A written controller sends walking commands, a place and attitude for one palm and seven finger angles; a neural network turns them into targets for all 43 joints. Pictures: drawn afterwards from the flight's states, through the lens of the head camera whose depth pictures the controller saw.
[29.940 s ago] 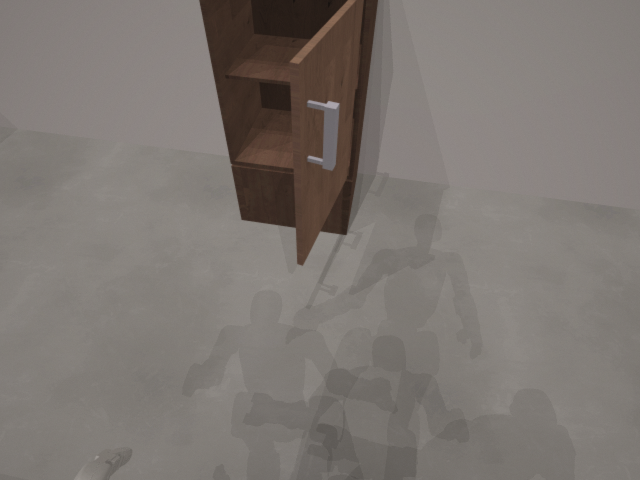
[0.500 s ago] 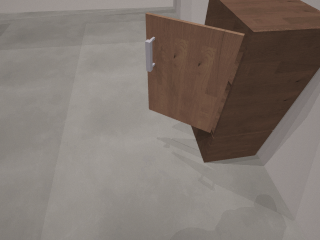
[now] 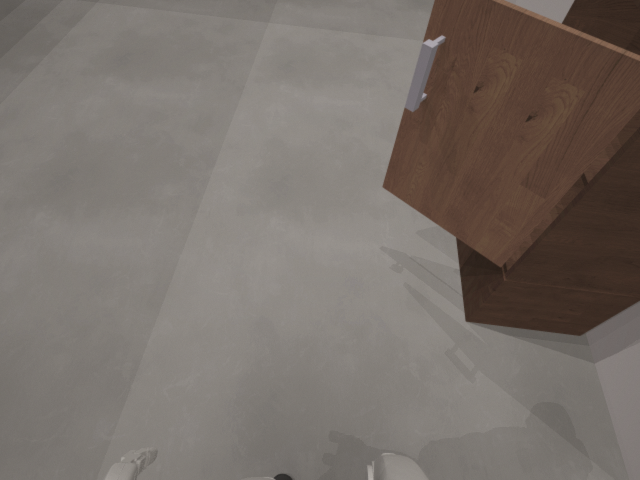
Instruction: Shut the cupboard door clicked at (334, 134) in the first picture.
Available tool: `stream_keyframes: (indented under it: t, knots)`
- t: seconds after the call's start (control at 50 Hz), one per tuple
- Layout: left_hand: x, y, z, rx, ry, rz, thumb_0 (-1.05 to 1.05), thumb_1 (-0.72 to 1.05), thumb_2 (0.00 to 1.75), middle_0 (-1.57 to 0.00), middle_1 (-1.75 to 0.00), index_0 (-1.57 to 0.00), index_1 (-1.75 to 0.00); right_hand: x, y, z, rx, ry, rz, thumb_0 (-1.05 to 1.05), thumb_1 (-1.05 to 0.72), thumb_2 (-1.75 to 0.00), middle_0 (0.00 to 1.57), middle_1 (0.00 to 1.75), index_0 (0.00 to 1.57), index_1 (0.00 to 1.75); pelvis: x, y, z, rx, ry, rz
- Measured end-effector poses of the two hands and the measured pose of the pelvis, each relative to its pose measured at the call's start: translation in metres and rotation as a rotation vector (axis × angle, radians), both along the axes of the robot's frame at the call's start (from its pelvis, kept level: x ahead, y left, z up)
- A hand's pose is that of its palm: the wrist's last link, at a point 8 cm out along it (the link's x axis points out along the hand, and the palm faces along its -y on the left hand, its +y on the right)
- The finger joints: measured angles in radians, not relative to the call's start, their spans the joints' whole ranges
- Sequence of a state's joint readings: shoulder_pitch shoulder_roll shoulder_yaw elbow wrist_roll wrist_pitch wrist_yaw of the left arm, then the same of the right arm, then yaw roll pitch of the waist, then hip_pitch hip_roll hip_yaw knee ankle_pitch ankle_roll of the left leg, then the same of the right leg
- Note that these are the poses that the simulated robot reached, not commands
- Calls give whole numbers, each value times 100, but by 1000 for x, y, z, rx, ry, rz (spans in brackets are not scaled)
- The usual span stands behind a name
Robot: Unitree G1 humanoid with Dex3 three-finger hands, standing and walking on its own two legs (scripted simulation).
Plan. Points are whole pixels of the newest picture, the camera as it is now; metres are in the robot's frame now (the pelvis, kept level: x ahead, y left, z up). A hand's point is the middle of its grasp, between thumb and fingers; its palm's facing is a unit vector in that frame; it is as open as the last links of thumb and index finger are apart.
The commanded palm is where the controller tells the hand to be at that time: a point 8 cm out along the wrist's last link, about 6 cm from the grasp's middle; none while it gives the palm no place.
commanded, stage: walk to a spot facing it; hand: left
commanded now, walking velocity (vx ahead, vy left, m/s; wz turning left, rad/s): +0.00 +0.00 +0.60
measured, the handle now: (425, 74) +0.90 -0.20 -0.02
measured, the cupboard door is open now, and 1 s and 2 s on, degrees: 53 53 53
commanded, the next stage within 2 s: turn to face it in 1.50 s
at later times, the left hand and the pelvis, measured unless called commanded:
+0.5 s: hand out of the picture +0.00 +0.14 -0.15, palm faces +0.33 -0.89 -0.30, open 7.4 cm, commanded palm none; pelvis +0.01 -0.07 +0.00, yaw +20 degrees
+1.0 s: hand out of the picture +0.01 +0.22 -0.16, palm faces +0.59 -0.78 -0.22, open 7.4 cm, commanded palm none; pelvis +0.05 -0.01 +0.00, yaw +37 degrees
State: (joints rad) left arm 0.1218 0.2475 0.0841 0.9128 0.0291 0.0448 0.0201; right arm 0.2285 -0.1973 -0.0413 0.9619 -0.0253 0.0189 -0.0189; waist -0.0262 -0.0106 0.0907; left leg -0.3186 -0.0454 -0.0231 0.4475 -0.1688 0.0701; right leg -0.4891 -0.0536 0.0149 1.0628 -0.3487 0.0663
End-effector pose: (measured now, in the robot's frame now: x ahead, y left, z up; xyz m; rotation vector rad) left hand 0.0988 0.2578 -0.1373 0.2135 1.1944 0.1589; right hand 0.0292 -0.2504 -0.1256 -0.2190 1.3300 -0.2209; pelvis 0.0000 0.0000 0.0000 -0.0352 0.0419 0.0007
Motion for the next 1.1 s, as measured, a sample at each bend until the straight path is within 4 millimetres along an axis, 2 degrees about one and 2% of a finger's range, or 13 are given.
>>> stream_keyframes:
  t: [0.1,0.2,0.28,0.42,0.5,0.56,0.64,0.7,0.74,0.8,0.86,1.0,1.1]
  knots:
    - [2,-4,10,23,-44,39,1,91,90,-20,-30,-20,-30,19,-14,-2,11,-12,59,0,-91,-90,20,30,21,30,-2,-14,1,6,9,65]
    - [-10,-23,17,47,-65,89,1,91,90,-20,-30,-20,-30,38,-37,-13,33,-13,119,0,-90,-90,20,30,21,30,-4,-36,-3,19,15,136]
    - [-38,-40,17,82,-59,148,1,91,90,-20,-30,-20,-30,60,-56,-28,55,-21,158,1,-91,-90,20,30,21,30,-3,-56,-11,46,13,181]
    - [-96,-69,23,68,46,278,1,91,90,-20,-30,-20,-30,100,-59,-22,85,-30,269,1,-91,-90,20,30,20,30,6,-70,-1,81,-7,292]
    - [-125,-82,18,40,69,364,1,91,90,-20,-30,-20,-30,125,-46,-21,89,-21,355,1,-91,-90,20,30,20,30,10,-70,-2,88,-13,355]
    - [-150,-88,10,14,95,434,1,91,90,-20,-30,-20,-30,150,-26,-20,87,-33,430,1,-91,-90,20,30,20,30,11,-66,-4,81,-16,401]
    - [-189,-91,-5,-27,149,523,1,91,90,-20,-30,-20,-30,186,14,-15,85,-94,534,1,-91,-90,20,30,20,30,10,-55,-11,67,-18,455]
    - [-215,-85,-23,-60,184,582,1,91,90,-20,-30,-20,-30,211,47,-12,79,-178,615,1,-91,-90,20,30,20,30,9,-41,-23,50,-17,492]
    - [-225,-79,-30,-72,209,605,1,91,90,-20,-30,-20,-30,219,63,-7,77,-219,652,1,-91,-90,20,30,20,30,8,-35,-25,56,-24,505]
    - [-221,-64,-26,-75,194,621,1,91,90,-20,-30,-20,-30,218,75,4,67,-232,680,0,-91,-90,20,30,20,30,11,-27,-18,41,-29,530]
    - [-200,-44,-16,-64,115,628,1,91,90,-20,-30,-20,-30,211,78,9,56,-199,694,0,-91,-90,20,30,20,30,18,-20,-9,24,-29,569]
    - [-127,-1,9,-8,-70,620,1,91,90,-20,-30,-20,-30,195,65,5,44,-47,681,0,-90,-90,20,30,21,30,49,-8,1,13,-17,646]
    - [-67,19,19,35,-137,595,1,91,90,-20,-30,-20,-30,203,49,-9,38,60,646,1,-90,-90,20,30,21,30,89,-2,-4,27,-2,682]
